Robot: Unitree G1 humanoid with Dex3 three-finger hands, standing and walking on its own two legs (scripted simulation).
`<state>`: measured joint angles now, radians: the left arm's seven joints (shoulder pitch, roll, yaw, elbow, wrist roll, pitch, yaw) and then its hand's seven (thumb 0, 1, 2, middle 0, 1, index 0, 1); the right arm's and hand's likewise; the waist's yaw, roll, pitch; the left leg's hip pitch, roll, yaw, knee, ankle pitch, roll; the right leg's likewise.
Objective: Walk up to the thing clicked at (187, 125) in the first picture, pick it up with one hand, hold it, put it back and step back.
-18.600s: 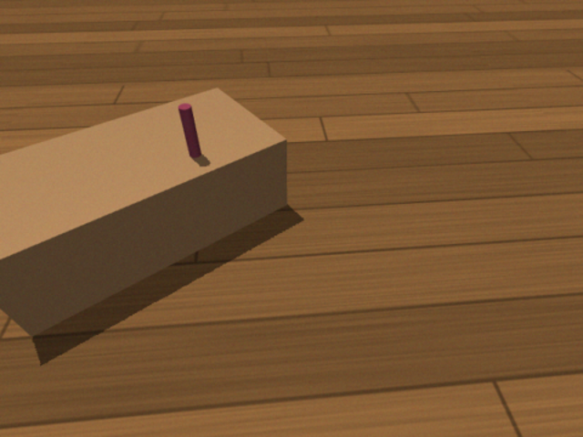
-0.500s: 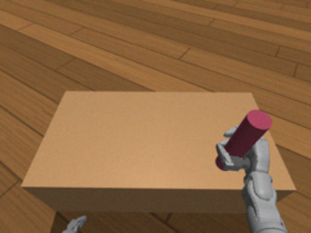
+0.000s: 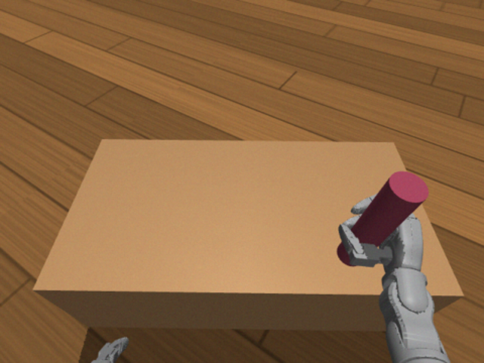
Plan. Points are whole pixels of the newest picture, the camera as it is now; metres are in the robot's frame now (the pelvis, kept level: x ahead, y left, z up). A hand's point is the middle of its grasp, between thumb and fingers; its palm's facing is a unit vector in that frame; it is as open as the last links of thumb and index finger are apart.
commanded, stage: hold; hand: right
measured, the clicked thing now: (373, 226) +0.33 -0.18 +0.08
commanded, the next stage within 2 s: crouch in 0.54 s
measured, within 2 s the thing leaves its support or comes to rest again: neither
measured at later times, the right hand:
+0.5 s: hand (358, 230) +0.34 -0.17 +0.05, palm faces +0.18 +0.98 +0.00, open 6.8 cm
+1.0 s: hand (350, 233) +0.37 -0.18 -0.01, palm faces +0.21 +0.98 +0.01, open 6.7 cm
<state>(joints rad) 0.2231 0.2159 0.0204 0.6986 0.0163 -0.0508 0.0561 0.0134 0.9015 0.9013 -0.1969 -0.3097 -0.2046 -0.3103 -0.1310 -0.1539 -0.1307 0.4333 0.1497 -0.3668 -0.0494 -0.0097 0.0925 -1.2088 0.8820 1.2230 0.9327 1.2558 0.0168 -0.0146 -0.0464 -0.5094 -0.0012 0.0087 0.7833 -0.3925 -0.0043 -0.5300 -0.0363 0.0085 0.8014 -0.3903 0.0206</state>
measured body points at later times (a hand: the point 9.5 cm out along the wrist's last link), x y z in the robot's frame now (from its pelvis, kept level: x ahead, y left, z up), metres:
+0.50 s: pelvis +0.00 +0.00 +0.00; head +0.04 +0.00 +0.45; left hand +0.13 +0.25 -0.11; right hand +0.32 -0.22 +0.05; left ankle +0.00 +0.12 -0.71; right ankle +0.01 -0.13 -0.71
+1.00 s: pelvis -0.02 +0.00 -0.03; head +0.07 -0.02 +0.41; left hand +0.10 +0.26 -0.14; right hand +0.35 -0.23 -0.01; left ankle +0.00 +0.12 -0.71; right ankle +0.01 -0.13 -0.71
